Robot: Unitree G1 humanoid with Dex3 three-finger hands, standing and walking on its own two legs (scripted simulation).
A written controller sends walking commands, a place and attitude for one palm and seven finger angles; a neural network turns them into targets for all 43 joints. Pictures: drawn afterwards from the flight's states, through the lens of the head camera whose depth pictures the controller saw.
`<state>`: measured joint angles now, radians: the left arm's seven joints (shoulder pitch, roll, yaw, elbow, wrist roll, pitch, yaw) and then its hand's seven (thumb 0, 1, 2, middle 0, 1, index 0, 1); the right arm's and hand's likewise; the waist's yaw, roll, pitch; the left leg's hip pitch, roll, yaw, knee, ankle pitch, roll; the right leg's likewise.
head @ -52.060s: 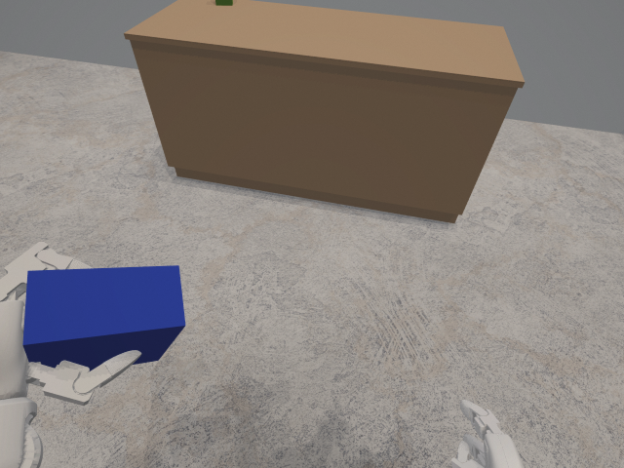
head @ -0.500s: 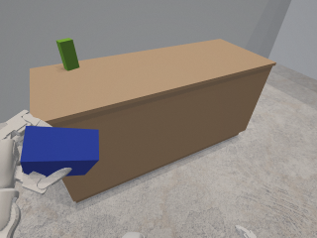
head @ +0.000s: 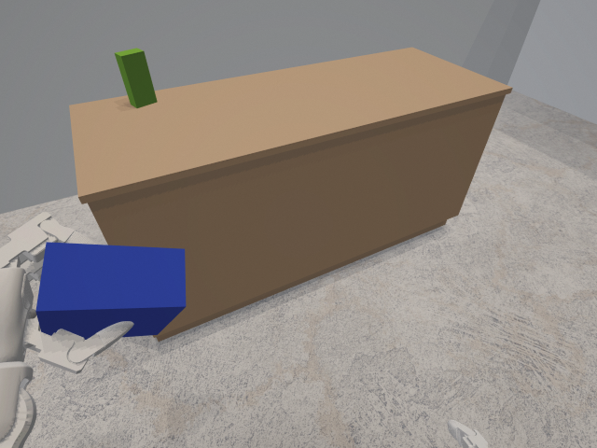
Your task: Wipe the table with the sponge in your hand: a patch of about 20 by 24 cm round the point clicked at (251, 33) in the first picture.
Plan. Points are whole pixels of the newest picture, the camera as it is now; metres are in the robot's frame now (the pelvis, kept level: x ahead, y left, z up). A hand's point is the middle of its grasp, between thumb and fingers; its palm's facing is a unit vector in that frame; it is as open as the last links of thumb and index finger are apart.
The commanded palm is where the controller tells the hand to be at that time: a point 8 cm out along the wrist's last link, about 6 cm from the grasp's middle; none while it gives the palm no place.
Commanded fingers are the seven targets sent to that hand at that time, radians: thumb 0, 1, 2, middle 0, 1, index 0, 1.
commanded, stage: stop stepping back and stand still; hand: left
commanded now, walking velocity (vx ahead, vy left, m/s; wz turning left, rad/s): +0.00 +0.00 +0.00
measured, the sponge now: (131, 296) +0.23 +0.20 +0.17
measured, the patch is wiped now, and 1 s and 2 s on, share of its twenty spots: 1.00 1.00 1.00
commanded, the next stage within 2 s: stand and wait in 1.32 s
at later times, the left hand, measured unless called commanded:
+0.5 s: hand (37, 356) +0.15 +0.23 +0.20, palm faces +0.39 -0.85 -0.35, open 10.0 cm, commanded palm +0.10 +0.28 +0.21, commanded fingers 0.00 0.10 1.30 -1.20 -1.60 -1.20 -1.60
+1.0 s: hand (1, 343) +0.16 +0.28 +0.19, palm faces +0.44 -0.83 -0.33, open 10.0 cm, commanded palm +0.11 +0.31 +0.21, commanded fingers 0.00 0.10 1.30 -1.20 -1.60 -1.20 -1.60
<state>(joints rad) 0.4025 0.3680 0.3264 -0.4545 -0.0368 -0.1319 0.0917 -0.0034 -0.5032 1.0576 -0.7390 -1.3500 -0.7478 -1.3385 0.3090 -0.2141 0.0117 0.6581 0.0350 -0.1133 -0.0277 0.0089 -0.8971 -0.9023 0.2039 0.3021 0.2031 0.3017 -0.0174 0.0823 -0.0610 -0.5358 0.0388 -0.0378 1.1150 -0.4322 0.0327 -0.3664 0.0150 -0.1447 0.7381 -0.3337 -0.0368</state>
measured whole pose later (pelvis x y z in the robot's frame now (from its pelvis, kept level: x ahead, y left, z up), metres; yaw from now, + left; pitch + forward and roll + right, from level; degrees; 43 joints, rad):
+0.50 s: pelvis -0.05 +0.00 +0.02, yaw +2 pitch -1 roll -1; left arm 0.51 0.35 0.31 -0.54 -0.04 -0.13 0.13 0.00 -0.50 1.06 -0.74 -1.35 -0.75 -1.34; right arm 0.27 -0.21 -0.01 0.64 0.02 -0.09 -0.05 0.01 -0.90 -0.90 0.20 0.30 0.20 0.30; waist -0.02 -0.01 -0.05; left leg -0.35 0.02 -0.01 0.76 -0.39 0.04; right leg -0.36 0.02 -0.09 0.59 -0.21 -0.05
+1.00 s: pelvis -0.04 +0.03 +0.03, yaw +2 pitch -1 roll -1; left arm 0.47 0.34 0.30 -0.43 -0.03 -0.12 0.17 0.00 -0.50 1.06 -0.74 -1.35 -0.75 -1.34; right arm 0.22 -0.19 0.02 0.62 0.00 -0.12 -0.07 0.01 -0.90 -0.90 0.20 0.30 0.20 0.30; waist -0.01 0.00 -0.06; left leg -0.24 -0.02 0.00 0.52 -0.27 0.03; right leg -0.28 0.01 -0.02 0.44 -0.14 0.00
